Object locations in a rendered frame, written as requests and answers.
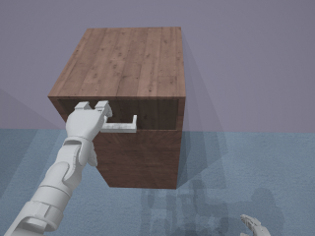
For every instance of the robot right hand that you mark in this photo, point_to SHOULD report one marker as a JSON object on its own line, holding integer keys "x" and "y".
{"x": 254, "y": 225}

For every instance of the drawer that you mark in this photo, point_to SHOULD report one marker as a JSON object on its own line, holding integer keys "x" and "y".
{"x": 152, "y": 113}

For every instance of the robot left forearm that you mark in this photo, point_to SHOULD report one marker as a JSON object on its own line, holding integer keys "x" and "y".
{"x": 44, "y": 212}

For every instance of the robot left hand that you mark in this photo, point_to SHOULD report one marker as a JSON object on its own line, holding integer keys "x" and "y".
{"x": 85, "y": 122}

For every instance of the cabinet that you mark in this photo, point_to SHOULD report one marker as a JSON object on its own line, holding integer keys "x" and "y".
{"x": 130, "y": 63}

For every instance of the handle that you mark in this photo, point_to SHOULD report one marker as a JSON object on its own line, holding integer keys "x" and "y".
{"x": 119, "y": 127}

